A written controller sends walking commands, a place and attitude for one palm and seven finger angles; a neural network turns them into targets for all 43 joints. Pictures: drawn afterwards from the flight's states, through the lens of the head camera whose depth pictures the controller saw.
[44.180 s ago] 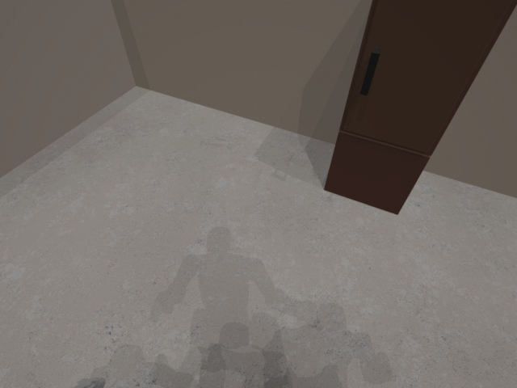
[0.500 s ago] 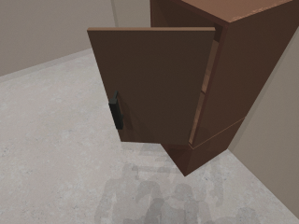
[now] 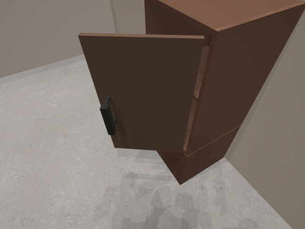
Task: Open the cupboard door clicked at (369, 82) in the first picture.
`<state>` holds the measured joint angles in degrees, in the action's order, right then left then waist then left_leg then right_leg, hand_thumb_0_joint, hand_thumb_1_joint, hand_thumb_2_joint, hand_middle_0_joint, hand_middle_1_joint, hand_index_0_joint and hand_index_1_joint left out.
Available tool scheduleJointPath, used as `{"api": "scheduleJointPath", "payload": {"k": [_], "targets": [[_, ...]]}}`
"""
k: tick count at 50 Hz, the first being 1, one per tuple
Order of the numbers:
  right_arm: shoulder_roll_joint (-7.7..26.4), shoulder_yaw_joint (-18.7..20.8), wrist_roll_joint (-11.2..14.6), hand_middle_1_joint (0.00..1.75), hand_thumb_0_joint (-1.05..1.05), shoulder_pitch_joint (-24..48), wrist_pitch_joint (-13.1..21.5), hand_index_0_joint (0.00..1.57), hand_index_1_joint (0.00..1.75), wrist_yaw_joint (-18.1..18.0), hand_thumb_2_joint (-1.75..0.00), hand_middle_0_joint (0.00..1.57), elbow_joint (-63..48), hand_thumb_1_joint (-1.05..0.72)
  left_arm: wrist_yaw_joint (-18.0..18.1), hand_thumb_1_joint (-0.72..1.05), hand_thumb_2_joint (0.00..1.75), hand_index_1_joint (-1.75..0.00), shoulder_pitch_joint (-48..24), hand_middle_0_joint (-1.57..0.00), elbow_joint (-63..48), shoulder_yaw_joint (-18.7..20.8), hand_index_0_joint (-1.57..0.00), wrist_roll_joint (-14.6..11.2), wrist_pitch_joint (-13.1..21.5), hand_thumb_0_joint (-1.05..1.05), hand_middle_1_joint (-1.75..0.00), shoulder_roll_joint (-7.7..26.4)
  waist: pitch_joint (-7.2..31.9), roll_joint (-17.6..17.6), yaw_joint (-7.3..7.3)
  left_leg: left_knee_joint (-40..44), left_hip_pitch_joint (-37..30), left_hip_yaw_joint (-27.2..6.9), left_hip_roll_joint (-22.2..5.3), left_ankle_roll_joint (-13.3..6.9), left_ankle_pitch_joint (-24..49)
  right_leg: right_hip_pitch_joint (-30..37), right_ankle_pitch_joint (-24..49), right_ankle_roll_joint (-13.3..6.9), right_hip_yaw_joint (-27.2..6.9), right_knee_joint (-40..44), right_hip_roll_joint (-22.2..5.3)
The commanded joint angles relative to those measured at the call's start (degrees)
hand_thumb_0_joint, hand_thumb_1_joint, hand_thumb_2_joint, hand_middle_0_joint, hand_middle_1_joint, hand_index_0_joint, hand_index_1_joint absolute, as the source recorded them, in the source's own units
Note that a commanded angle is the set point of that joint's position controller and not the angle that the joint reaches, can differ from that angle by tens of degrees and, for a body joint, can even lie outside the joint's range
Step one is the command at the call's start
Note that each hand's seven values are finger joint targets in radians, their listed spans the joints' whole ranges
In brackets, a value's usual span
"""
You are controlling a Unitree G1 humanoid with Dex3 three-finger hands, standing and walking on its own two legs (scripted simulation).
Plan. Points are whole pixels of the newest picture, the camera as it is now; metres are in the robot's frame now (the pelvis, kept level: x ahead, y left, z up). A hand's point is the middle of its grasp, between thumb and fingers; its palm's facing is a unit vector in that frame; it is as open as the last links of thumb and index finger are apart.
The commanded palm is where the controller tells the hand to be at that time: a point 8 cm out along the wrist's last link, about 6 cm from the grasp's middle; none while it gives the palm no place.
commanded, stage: come to a stop and stand still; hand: left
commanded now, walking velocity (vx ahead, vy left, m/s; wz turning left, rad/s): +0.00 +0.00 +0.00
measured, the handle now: (110, 115) +0.52 +0.20 -0.06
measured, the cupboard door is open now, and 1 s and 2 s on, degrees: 54 54 54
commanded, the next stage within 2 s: look again from close up in 0.20 s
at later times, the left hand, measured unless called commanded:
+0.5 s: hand out of the picture +0.01 +0.19 -0.17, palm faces +0.03 -0.98 -0.21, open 7.4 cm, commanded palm none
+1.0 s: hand out of the picture +0.13 +0.22 -0.08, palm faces +0.26 -0.95 -0.15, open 7.4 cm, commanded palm +0.10 +0.26 -0.07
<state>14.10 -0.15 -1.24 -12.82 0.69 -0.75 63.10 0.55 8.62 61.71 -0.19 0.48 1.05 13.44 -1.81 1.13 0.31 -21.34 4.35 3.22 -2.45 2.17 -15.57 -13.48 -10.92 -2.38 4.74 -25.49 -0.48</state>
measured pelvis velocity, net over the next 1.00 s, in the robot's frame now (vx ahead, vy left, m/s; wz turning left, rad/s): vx -0.01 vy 0.03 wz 0.03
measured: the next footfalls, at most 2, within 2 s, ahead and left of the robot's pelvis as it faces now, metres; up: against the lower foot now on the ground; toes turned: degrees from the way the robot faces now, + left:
none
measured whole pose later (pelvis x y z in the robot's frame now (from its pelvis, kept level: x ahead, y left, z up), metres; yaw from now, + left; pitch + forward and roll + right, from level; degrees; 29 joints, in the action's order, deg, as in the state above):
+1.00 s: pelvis -0.01 +0.03 -0.01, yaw +2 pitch +0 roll +0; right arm 11.7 -0.3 1.9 -19.8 12.8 -3.8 51.8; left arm 3.6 24.8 21.0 2.4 -9.0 4.8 9.6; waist -0.6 1.4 0.8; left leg -29.4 10.6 2.2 -0.6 0.0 -18.9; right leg -17.7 -12.7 -0.3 5.2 -30.3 -2.9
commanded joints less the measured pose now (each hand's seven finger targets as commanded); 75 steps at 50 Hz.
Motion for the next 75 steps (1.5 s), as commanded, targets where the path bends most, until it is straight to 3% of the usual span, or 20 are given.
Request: {"api": "scheduleJointPath", "payload": {"k": [1,37,42,43,44,45,46,47,48,49,50,51,53,55,56,57,61,64,69,75], "targets": [[5.98,1.14,0.09,0.30,0.00,-2.77,0.85,0.20,0.30,-0.61,-0.90,0.20,-1.53,-0.90,0.82,0.90,0.90,-0.30,0.95,-0.20,-2.58,2.14,-0.20,0.12,0.97,0.00,-0.30,9.73,0.95,-3.26,-0.11,3.81,5.55,-2.94,-3.44,-2.52,3.76,4.94,3.77,-0.78,-9.64,7.23,-7.36],[0.56,0.72,0.43,0.30,0.00,-8.13,1.36,0.20,0.30,-1.30,-0.90,0.20,1.48,-0.90,1.25,0.90,0.90,-0.30,8.37,-0.20,0.39,1.25,-0.20,0.15,0.69,0.00,-0.30,3.16,-2.59,-0.57,-0.67,4.88,7.96,-3.77,-4.00,-2.94,4.72,4.19,4.44,-0.23,-7.06,5.37,-5.95],[0.42,0.74,0.47,0.30,0.00,-8.73,1.67,0.20,0.30,-1.42,-0.90,0.20,1.54,-0.90,1.28,0.90,0.90,-0.30,8.75,-0.20,0.38,1.26,-0.20,0.12,0.81,0.00,-0.30,2.69,-0.97,-0.62,-0.62,4.59,6.84,-3.75,-4.22,-3.13,7.66,5.19,8.34,-0.26,-6.56,4.01,-6.11],[1.28,1.09,0.90,0.30,0.00,-1.46,1.86,0.20,0.30,-0.75,-0.90,0.20,-2.51,-0.90,3.72,0.90,0.90,-0.30,14.43,-0.20,3.11,0.93,-0.20,0.25,1.22,0.00,-0.30,2.40,-3.89,0.95,-3.12,-7.50,10.83,0.31,-5.01,-1.59,9.04,3.35,29.00,0.80,-8.80,0.98,-9.65],[10.83,1.66,4.09,0.30,0.00,-1.81,10.63,0.20,0.30,-3.42,-0.90,0.20,-23.31,-0.90,1.97,0.88,0.89,-0.32,-29.48,-0.20,-82.21,9.04,-0.20,-12.19,14.29,0.00,-0.32,16.42,23.75,9.45,3.95,0.13,-0.63,-2.61,2.70,-2.77,11.09,12.73,16.91,0.65,-7.27,0.01,-4.02],[6.64,1.24,3.42,0.30,0.00,3.87,15.21,0.20,0.30,-5.38,-0.90,0.20,-21.02,-0.90,4.55,0.85,0.88,-0.33,-3.61,-0.20,-68.07,9.23,-0.20,-7.61,11.57,0.00,-0.33,12.36,22.76,14.37,-1.46,-0.31,1.27,-0.42,2.32,-3.32,15.51,11.43,8.14,-1.31,-4.53,-3.06,-1.49],[4.25,1.49,4.46,0.30,0.00,3.21,16.99,0.20,0.30,-4.69,-0.90,0.20,-21.87,-0.90,5.39,0.83,0.87,-0.34,11.42,-0.21,-58.14,1.57,-0.21,-9.39,4.45,0.00,-0.34,-1.34,12.33,11.00,-0.11,-0.51,7.43,-2.04,1.46,-1.58,11.14,4.59,2.35,-0.19,-1.47,-1.81,-1.62],[5.77,1.11,4.49,0.30,0.00,1.51,17.69,0.20,0.30,-4.55,-0.90,0.20,-19.90,-0.90,4.45,0.81,0.86,-0.36,7.88,-0.21,-56.53,0.29,-0.21,-10.85,4.77,0.00,-0.36,-4.29,3.45,-0.32,2.29,-1.52,11.16,-3.27,1.43,-2.21,6.51,-0.52,0.16,1.38,0.06,-0.90,-1.05],[7.33,2.23,3.78,0.30,0.00,2.13,19.05,0.20,0.30,-4.20,-0.90,0.20,-22.86,-0.90,3.14,0.78,0.85,-0.37,4.55,-0.21,-56.91,1.57,-0.21,-11.41,7.93,0.00,-0.37,-2.65,-2.08,-7.15,3.49,-4.02,14.87,-4.52,1.71,-3.25,1.37,-6.44,-5.17,2.20,0.34,-0.98,-1.02],[8.37,3.34,2.94,0.30,0.00,0.97,19.76,0.20,0.30,-3.73,-0.90,0.20,-23.93,-0.90,1.34,0.76,0.84,-0.39,5.05,-0.21,-53.69,4.58,-0.21,-11.50,11.66,0.00,-0.39,-0.92,-1.64,-11.74,3.84,-7.34,18.34,-4.17,2.34,-3.35,-2.71,-11.27,-10.88,2.55,0.53,-2.08,-1.10],[8.18,3.93,2.31,0.30,0.00,1.48,20.32,0.20,0.30,-3.13,-0.90,0.20,-25.74,-0.90,-1.01,0.74,0.83,-0.40,10.55,-0.21,-49.17,5.83,-0.21,-11.90,15.48,0.00,-0.40,-2.20,-1.45,-15.20,2.26,-10.44,23.14,-4.18,2.75,-3.00,-5.65,-14.76,-15.41,2.46,0.84,-4.78,-1.11],[8.00,4.26,2.32,0.30,0.00,2.09,20.84,0.20,0.30,-2.06,-0.90,0.20,-28.27,-0.90,-3.89,0.71,0.82,-0.42,16.49,-0.21,-46.11,7.32,-0.21,-12.27,19.31,0.00,-0.42,-2.26,0.33,-11.59,-0.36,-13.51,26.02,-3.16,3.73,-2.25,-6.25,-15.47,-16.82,1.78,0.01,-7.91,-1.61],[7.31,4.97,1.89,0.30,0.00,3.16,21.42,0.20,0.30,-0.38,-0.90,0.20,-32.27,-0.90,-10.54,0.67,0.80,-0.45,21.38,-0.22,-45.75,8.18,-0.22,-14.11,28.25,0.00,-0.45,-3.76,6.50,-12.56,-2.64,-20.26,32.12,-1.79,4.27,-1.56,-5.98,-17.63,-16.79,1.21,-1.10,-15.13,-1.60],[7.56,5.72,1.75,0.30,0.00,4.52,21.38,0.20,0.30,1.17,-0.90,0.20,-35.01,-0.90,-17.46,0.62,0.78,-0.48,23.04,-0.22,-46.26,10.62,-0.22,-15.24,37.21,0.00,-0.48,-1.78,11.04,-10.14,-3.50,-27.19,38.52,-1.26,4.88,-1.19,-4.40,-19.18,-11.88,0.54,-2.97,-21.93,-1.84],[8.11,6.08,1.82,0.30,0.00,4.12,21.08,0.20,0.30,2.03,-0.90,0.20,-36.11,-0.90,-21.45,0.60,0.77,-0.50,22.38,-0.22,-45.01,13.13,-0.22,-15.41,40.47,0.00,-0.50,1.60,11.76,-5.55,-3.83,-30.59,40.31,-1.28,5.06,-0.98,-2.90,-20.16,-8.96,-0.31,-4.98,-25.16,-2.41],[8.34,6.23,2.09,0.30,0.00,4.91,20.66,0.20,0.30,2.40,-0.90,0.20,-37.63,-0.90,-24.00,0.57,0.76,-0.51,21.08,-0.22,-47.13,14.22,-0.22,-15.49,42.07,0.00,-0.51,3.51,14.30,-5.38,-3.94,-32.66,42.46,-1.33,5.01,-1.42,-2.36,-21.55,-7.61,-0.40,-5.15,-27.56,-2.42],[8.50,6.08,3.16,0.30,0.00,6.23,18.16,0.20,0.30,1.10,-0.90,0.20,-44.01,-0.90,-25.65,0.48,0.72,-0.57,13.52,-0.23,-60.10,15.16,-0.23,-19.51,35.51,0.00,-0.57,5.04,19.94,-2.28,-3.40,-35.72,45.09,-1.48,5.07,-2.47,-6.60,-25.27,-14.17,0.43,-6.47,-30.11,-1.62],[7.54,5.65,2.79,0.30,0.00,3.60,16.70,0.20,0.30,0.05,-0.90,0.20,-45.09,-0.90,-21.91,0.41,0.69,-0.62,11.03,-0.24,-74.13,15.26,-0.24,-18.70,32.53,0.00,-0.62,6.27,24.22,4.41,-1.86,-37.47,42.12,-2.82,3.77,-2.97,1.17,-24.36,-4.34,0.40,-4.94,-32.86,-0.74],[7.47,4.46,2.09,0.30,0.00,1.79,15.78,0.20,0.30,-1.28,-0.90,0.20,-42.50,-0.90,-20.49,0.29,0.64,-0.69,7.52,-0.24,-79.38,11.26,-0.24,-15.96,30.70,0.00,-0.69,5.00,23.28,4.50,1.88,-39.77,41.32,-5.23,2.22,-3.09,4.11,-30.00,-2.26,0.78,-1.95,-34.84,0.26],[7.91,3.71,3.24,0.30,0.00,3.58,15.60,0.20,0.30,-2.10,-0.90,0.20,-41.88,-0.90,-23.96,0.15,0.58,-0.78,9.53,-0.25,-71.14,15.97,-0.25,-17.98,23.01,0.00,-0.78,8.34,24.61,0.28,0.52,-37.87,45.35,-5.96,2.91,-2.89,-3.29,-28.58,-10.50,1.37,-1.36,-32.49,0.07]]}}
